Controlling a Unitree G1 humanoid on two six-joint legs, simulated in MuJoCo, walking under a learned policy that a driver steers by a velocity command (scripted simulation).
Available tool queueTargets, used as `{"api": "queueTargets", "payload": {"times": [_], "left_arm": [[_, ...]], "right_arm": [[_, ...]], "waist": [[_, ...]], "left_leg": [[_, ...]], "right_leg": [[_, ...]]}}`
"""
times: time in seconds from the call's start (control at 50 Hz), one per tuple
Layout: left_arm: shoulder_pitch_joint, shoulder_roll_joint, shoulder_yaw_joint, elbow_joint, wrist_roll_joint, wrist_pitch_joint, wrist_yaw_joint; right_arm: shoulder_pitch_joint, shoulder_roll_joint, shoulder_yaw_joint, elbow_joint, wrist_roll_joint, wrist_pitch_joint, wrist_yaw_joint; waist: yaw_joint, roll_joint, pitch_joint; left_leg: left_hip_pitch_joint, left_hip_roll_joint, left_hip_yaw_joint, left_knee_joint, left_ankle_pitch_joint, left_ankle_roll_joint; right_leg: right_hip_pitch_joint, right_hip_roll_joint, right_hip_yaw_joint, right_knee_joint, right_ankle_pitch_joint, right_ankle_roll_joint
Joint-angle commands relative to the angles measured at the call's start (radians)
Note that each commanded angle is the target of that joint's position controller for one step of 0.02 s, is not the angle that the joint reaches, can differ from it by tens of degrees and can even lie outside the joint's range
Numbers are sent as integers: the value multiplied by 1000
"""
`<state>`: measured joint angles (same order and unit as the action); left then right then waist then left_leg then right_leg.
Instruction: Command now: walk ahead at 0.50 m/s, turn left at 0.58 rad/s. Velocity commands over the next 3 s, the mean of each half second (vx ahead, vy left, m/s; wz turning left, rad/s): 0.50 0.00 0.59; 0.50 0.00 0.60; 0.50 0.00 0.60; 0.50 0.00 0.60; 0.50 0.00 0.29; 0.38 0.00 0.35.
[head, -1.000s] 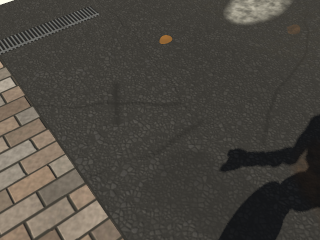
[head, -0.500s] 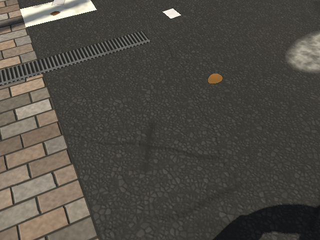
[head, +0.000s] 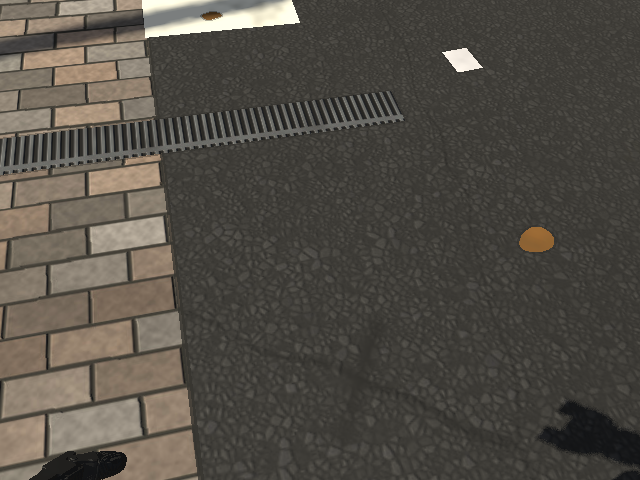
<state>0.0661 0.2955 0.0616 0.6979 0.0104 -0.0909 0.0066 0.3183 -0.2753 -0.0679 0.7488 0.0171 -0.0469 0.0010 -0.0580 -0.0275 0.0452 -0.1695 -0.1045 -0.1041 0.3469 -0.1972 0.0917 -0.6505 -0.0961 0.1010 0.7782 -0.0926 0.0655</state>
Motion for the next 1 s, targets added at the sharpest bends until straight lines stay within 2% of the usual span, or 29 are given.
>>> {"api": "queueTargets", "payload": {"times": [0.02,0.1,0.14,0.16,0.18,0.2,0.22,0.24,0.26,0.28,0.3,0.34,0.42,0.52,0.6,0.64,0.66,0.68,0.7,0.72,0.74,0.76,0.78,0.8,0.82,0.84,0.88,0.94,1.0], "left_arm": [[-94,44,3,-75,-10,-15,-11],[-119,92,18,-88,-21,-33,-29],[-56,115,30,-75,-23,-43,-31],[29,131,42,-50,-19,-48,-26],[150,169,57,-33,-2,-53,-20],[273,252,75,-19,18,-49,-13],[313,240,75,12,-2,-37,-25],[255,146,51,-9,-13,-32,-23],[207,111,39,-15,-11,-22,-19],[166,90,29,-11,-4,-17,-17],[143,70,22,-4,0,-16,-15],[138,66,21,12,-2,-23,-12],[158,113,37,46,-4,-30,-9],[181,148,42,75,-10,-12,-2],[231,183,51,106,-28,10,-2],[225,211,60,108,-38,23,2],[221,228,65,107,-44,30,7],[210,234,66,104,-48,37,10],[209,210,55,98,-43,37,15],[259,90,18,64,8,28,9],[268,65,-5,15,1,-8,-4],[146,162,19,-4,-38,-33,-17],[103,157,15,-23,-51,-48,-22],[105,142,12,-9,-30,-52,-13],[119,152,19,-1,-9,-46,-9],[138,153,22,4,-5,-34,-11],[146,127,18,6,5,-14,-10],[47,87,2,-23,9,-4,-8],[-68,61,-11,-49,0,-10,-18]], "right_arm": [[-2,-181,-48,-63,5,-6,-16],[36,-171,-48,-50,10,5,-22],[16,-170,-50,-57,6,10,-24],[3,-148,-43,-64,4,11,-23],[2,-96,-24,-77,-4,8,-18],[107,-28,-3,-100,1,2,-19],[157,-67,-1,-115,24,-4,-19],[93,-161,-23,-97,28,0,-20],[6,-180,-30,-111,16,6,-19],[-33,-167,-32,-121,5,9,-17],[-46,-153,-35,-127,2,12,-13],[-31,-110,-29,-130,13,22,-4],[-92,-77,-18,-166,6,30,0],[-221,-51,-3,-196,6,15,30],[-308,-53,-2,-239,10,14,53],[-285,-83,-16,-248,5,18,58],[-233,-108,-30,-241,1,23,57],[-111,-146,-53,-213,2,27,52],[65,-203,-86,-165,6,35,37],[132,-297,-105,-145,14,42,15],[104,-327,-96,-190,9,21,24],[98,-235,-71,-183,3,5,32],[61,-204,-60,-174,1,-6,32],[-8,-182,-52,-177,1,-10,30],[-60,-155,-42,-188,-5,-12,27],[-86,-146,-36,-199,-14,-12,23],[-89,-153,-37,-190,-11,-17,13],[-49,-179,-45,-164,-6,-15,-8],[-9,-188,-48,-140,1,-6,-18]], "waist": [[-12,116,-42],[-10,134,-43],[31,164,-50],[78,162,-84],[135,112,-193],[121,-112,-346],[105,-319,-370],[128,-169,-228],[132,-94,-132],[114,-56,-72],[94,-68,-42],[77,-97,-35],[81,-49,-21],[128,-29,9],[145,-28,41],[108,-54,9],[70,-73,-32],[-5,-66,-98],[-95,-29,-185],[-55,202,-258],[-11,289,-432],[-69,151,-362],[-45,127,-227],[7,36,-154],[44,48,-118],[70,70,-105],[84,72,-96],[57,71,-58],[10,96,-39]], "left_leg": [[-93,185,-149,-102,144,128],[4,235,-267,-8,71,109],[28,248,-314,57,98,90],[14,214,-301,131,140,67],[-54,158,-245,333,114,33],[-330,23,-111,669,-182,-39],[-569,34,-71,881,-417,-62],[-633,94,-91,964,-328,-71],[-627,127,-50,967,-245,-75],[-595,157,-38,927,-185,-78],[-561,186,-39,882,-144,-78],[-511,209,-13,840,-109,-82],[-574,225,-3,708,-1,-105],[-522,208,73,433,216,-94],[-504,184,128,311,167,-56],[-420,133,176,284,68,-16],[-337,95,204,282,16,7],[-175,53,222,242,24,40],[105,39,183,191,81,81],[424,268,-193,185,82,178],[591,449,-744,6,-137,359],[549,422,-655,-50,-170,294],[410,385,-510,-57,-114,255],[258,337,-406,-60,-11,219],[150,305,-333,-72,105,204],[78,285,-301,-94,165,202],[-5,268,-250,-113,270,214],[-72,223,-176,-119,272,190],[-111,182,-150,-104,156,141]], "right_leg": [[145,77,-59,-180,170,15],[177,91,-14,-282,122,-15],[247,91,-19,-303,41,-49],[365,94,-37,-342,41,-75],[580,-3,41,-326,12,-127],[931,-229,386,-357,-123,-249],[1006,-343,738,-469,-411,-334],[894,-303,635,-503,-529,-294],[771,-259,465,-505,-431,-253],[660,-213,343,-524,-296,-238],[592,-178,254,-544,-198,-227],[534,-148,138,-586,-98,-227],[560,-168,6,-628,66,-260],[600,-141,-167,-628,162,-225],[699,-177,-225,-592,256,-204],[742,-183,-264,-491,549,-184],[753,-181,-282,-393,722,-174],[722,-163,-306,-224,809,-157],[570,-128,-323,16,702,-121],[201,-24,-319,363,-51,-71],[-62,143,-95,610,-531,-47],[-168,80,5,632,-445,-61],[-182,43,-14,562,-354,-79],[-122,2,-15,471,-285,-75],[-55,-21,-13,394,-244,-65],[0,-30,-11,368,-218,-55],[36,-22,-32,298,-188,-22],[36,6,-48,102,-30,13],[118,58,-53,-128,152,15]]}}
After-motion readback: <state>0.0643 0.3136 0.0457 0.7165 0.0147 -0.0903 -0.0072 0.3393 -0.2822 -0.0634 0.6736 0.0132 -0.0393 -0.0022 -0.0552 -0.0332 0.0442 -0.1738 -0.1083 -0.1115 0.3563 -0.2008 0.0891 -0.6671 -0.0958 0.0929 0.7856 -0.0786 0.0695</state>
